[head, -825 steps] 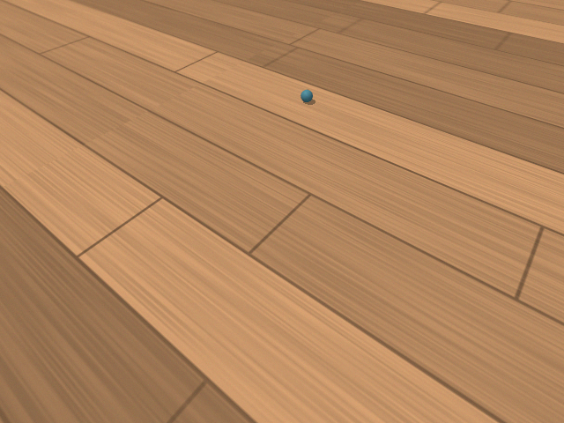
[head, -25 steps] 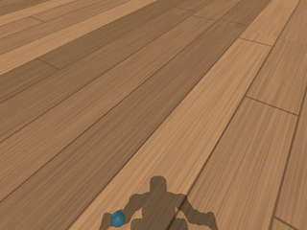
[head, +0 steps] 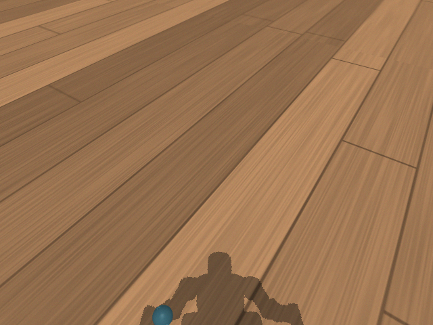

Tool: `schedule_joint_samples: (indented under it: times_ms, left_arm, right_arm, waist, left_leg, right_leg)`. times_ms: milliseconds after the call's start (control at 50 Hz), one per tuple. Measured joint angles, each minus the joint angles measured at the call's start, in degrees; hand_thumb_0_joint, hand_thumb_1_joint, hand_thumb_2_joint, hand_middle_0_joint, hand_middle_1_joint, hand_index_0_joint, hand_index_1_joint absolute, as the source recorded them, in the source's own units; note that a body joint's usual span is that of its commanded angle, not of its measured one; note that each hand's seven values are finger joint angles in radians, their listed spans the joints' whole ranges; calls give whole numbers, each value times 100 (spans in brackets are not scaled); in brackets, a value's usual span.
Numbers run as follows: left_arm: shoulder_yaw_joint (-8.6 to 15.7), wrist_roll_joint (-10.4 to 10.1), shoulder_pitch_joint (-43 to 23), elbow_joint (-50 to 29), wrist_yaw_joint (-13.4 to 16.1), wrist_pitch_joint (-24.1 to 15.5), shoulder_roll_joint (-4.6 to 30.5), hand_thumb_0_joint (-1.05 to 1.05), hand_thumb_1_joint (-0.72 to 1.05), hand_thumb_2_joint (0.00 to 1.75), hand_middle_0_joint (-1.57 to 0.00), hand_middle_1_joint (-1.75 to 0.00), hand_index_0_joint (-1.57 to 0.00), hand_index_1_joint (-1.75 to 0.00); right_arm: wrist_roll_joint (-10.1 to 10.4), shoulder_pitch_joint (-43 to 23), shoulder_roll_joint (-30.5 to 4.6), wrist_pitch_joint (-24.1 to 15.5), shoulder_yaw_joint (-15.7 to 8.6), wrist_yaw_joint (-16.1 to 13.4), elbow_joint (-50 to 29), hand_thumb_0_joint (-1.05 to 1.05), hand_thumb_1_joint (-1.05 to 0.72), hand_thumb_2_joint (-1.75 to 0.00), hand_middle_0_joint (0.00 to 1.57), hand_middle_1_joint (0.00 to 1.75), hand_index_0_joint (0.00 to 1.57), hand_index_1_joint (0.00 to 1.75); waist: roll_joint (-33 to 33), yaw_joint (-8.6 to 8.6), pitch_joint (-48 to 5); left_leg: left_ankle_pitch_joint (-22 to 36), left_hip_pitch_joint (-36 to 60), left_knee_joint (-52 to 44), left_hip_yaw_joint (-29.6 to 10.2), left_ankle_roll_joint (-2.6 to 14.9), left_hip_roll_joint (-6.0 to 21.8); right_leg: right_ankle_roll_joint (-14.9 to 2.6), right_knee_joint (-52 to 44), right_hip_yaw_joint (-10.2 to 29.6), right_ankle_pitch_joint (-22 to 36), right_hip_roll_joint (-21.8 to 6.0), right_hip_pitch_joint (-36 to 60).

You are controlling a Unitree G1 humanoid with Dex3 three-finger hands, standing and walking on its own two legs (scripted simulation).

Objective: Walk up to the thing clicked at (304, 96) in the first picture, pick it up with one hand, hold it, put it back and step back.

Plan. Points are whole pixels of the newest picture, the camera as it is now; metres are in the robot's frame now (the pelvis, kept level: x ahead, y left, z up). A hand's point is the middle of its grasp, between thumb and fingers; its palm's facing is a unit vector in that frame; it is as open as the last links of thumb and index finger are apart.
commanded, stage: stand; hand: left
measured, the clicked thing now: (162, 316) +0.36 +0.24 -0.74
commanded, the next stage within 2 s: rise first in 1.98 s
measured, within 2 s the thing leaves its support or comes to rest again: neither
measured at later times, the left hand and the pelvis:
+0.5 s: hand out of the picture +0.08 +0.25 -0.16, palm faces -0.03 -0.94 -0.35, open 7.4 cm; pelvis +0.02 -0.01 +0.00, yaw +1 degrees
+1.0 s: hand out of the picture +0.09 +0.25 -0.16, palm faces -0.02 -0.94 -0.35, open 7.4 cm; pelvis +0.02 -0.01 +0.00, yaw +1 degrees
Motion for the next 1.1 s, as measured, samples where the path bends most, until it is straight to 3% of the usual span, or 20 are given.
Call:
schedule_joint_samples:
  times_ms: [1100]
  left_arm:
    - [33,-12,-11,-15,32,39,-13,0,90,90,-21,-30,-20,-30]
  right_arm:
    - [18,-19,-37,-15,67,-81,-37,1,-91,-90,20,30,20,30]
  waist:
    - [13,41,30]
  left_leg:
    - [-113,182,-134,-95,-55,37]
  right_leg:
    - [-54,-188,-106,-116,31,242]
